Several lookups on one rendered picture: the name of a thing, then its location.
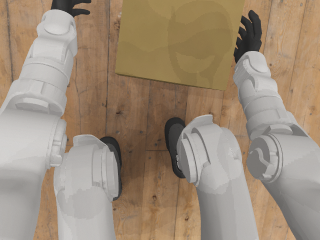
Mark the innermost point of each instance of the right robot thigh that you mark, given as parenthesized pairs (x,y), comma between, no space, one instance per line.
(207,161)

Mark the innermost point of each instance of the robot left hand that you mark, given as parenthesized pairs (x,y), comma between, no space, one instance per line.
(67,6)

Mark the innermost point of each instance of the robot right hand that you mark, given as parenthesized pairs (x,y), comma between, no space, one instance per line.
(251,37)

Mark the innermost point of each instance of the right robot foot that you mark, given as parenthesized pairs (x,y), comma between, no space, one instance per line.
(172,130)

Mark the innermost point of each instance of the left robot upper arm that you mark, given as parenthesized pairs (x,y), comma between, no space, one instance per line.
(30,144)

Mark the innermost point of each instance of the right robot forearm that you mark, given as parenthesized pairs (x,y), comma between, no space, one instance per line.
(261,103)

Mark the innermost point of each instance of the carton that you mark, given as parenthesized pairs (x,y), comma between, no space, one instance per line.
(182,42)

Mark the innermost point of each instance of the right robot upper arm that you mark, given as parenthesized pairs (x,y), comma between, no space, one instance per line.
(289,168)

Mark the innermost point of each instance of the left robot forearm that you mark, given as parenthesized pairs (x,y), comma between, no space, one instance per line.
(46,72)

